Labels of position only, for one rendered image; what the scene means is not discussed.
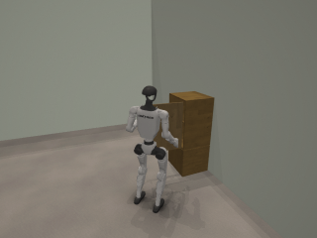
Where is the left robot upper arm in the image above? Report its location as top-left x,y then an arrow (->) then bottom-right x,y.
126,106 -> 140,133

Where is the right robot shin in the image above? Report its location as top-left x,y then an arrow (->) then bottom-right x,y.
155,174 -> 166,206

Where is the robot right hand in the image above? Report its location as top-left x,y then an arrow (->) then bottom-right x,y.
173,138 -> 178,148

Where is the right robot upper arm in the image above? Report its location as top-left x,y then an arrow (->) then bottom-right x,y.
158,109 -> 169,139

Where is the humanoid robot torso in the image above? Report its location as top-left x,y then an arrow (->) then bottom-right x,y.
136,104 -> 160,156

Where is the robot left forearm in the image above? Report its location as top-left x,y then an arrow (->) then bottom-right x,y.
133,119 -> 138,129

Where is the cupboard door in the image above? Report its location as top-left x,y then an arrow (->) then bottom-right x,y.
153,102 -> 183,151

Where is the robot right forearm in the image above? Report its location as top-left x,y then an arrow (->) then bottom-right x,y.
165,131 -> 176,145

